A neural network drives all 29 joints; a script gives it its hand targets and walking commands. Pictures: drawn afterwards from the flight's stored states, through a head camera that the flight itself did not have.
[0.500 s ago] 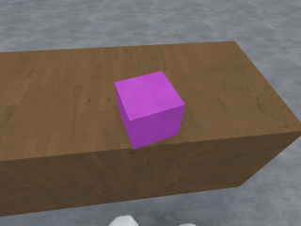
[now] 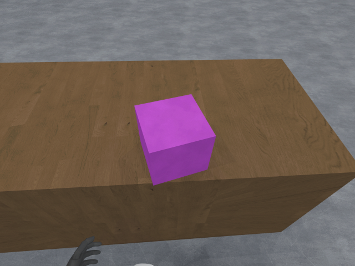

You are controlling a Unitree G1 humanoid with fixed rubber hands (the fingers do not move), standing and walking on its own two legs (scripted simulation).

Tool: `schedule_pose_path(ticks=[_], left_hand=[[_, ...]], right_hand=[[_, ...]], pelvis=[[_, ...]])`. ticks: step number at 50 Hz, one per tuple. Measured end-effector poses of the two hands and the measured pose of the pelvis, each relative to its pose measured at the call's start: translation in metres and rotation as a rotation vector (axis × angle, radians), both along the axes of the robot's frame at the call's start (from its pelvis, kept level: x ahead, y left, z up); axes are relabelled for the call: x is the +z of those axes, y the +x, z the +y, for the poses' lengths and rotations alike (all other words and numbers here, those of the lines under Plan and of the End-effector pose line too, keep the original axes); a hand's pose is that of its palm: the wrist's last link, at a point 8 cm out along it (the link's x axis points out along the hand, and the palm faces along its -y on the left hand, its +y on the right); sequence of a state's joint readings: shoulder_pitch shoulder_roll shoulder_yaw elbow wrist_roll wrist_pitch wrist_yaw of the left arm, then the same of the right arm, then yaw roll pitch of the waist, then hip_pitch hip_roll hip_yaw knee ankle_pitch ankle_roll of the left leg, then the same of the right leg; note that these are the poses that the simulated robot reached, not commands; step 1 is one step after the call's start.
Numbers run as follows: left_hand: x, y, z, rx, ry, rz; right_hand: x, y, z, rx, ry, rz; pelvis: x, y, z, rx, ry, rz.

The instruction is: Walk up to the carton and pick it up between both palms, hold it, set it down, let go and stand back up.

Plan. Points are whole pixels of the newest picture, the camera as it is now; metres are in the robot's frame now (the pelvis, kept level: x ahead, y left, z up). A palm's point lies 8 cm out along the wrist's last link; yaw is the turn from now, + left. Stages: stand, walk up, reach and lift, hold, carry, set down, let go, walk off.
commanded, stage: walk up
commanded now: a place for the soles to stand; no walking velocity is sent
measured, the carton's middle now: (172, 139) +0.45 +0.03 -0.02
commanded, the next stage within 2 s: reach and lift in 1.66 s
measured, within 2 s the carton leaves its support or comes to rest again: neither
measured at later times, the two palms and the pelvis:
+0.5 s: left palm out of the picture +0.08 +0.26 -0.12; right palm (305, 261) +0.15 -0.28 -0.09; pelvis +0.01 -0.02 -0.01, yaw +7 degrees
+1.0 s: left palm out of the picture +0.05 +0.24 -0.12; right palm (303, 252) +0.16 -0.28 -0.08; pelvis +0.01 -0.04 -0.01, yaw +11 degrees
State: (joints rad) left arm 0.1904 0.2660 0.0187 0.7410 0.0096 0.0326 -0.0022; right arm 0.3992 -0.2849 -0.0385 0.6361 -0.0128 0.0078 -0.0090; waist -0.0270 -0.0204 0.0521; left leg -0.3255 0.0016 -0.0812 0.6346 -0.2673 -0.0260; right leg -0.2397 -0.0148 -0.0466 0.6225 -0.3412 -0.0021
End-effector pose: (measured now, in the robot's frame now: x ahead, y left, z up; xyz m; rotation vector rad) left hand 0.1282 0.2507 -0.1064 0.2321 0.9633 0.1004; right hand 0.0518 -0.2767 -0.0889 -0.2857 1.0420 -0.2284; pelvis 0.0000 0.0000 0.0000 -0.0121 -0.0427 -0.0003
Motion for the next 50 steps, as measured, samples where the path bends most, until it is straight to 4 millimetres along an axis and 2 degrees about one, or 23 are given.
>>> schedule_pose_path(ticks=[5, 11, 20, 25, 33, 39, 43, 50], left_hand=[[0.006, 0.0, 0.004, 0.03, 0.012, -0.016], [0.002, -0.005, 0.016, 0.072, 0.023, -0.008], [-0.005, -0.03, 0.015, 0.114, 0.036, 0.041], [-0.01, -0.043, 0.014, 0.145, 0.03, 0.064], [-0.012, -0.048, 0.016, 0.162, 0.027, 0.055], [-0.007, -0.055, 0.005, 0.161, 0.04, 0.033], [-0.009, -0.065, -0.001, 0.189, 0.039, 0.026], [-0.012, -0.081, -0.013, 0.218, 0.005, 0.065]], right_hand=[[-0.002, 0.027, 0.002, 0.051, 0.011, -0.047], [0.001, 0.051, 0.005, 0.103, -0.002, -0.069], [0.006, 0.08, -0.007, 0.17, -0.029, -0.069], [0.002, 0.095, -0.005, 0.196, -0.027, -0.093], [0.002, 0.104, 0.003, 0.228, -0.017, -0.111], [0.007, 0.105, -0.012, 0.239, -0.035, -0.109], [0.005, 0.107, -0.019, 0.249, -0.044, -0.1], [0.004, 0.112, -0.007, 0.279, 0.004, -0.107]], pelvis=[[-0.002, 0.003, -0.002, 0.033, 0.003, -0.003], [-0.005, 0.007, -0.003, 0.064, 0.003, 0.004], [-0.005, 0.008, -0.016, 0.097, -0.011, 0.021], [-0.011, 0.007, -0.016, 0.118, -0.007, 0.002], [-0.013, 0.005, -0.019, 0.124, -0.008, 0.004], [-0.01, 0.003, -0.034, 0.144, -0.016, 0.013], [-0.012, 0.005, -0.036, 0.185, -0.004, -0.007], [-0.008, 0.006, -0.04, 0.2, 0.007, -0.004]])
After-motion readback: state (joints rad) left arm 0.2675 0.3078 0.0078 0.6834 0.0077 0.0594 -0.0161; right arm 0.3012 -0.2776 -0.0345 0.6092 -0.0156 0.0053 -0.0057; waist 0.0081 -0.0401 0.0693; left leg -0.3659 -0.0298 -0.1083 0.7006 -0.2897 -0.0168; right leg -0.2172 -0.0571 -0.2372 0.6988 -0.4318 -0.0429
